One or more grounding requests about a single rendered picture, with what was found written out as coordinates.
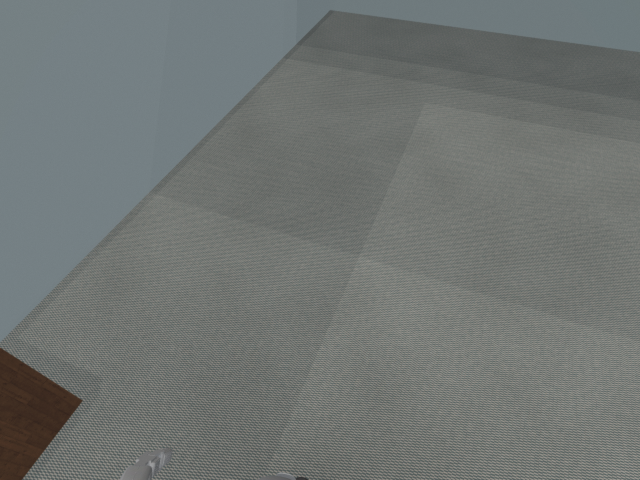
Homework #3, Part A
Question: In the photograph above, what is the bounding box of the cupboard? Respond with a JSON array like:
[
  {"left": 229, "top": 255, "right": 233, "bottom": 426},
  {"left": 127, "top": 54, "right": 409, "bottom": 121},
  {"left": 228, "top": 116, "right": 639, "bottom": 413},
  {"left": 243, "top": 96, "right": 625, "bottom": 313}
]
[{"left": 0, "top": 348, "right": 83, "bottom": 480}]

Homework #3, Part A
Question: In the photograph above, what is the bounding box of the robot left hand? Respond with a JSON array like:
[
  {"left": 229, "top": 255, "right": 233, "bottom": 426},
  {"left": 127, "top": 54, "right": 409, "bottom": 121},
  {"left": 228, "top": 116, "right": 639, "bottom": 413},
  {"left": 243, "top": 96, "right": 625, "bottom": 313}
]
[{"left": 120, "top": 448, "right": 173, "bottom": 480}]

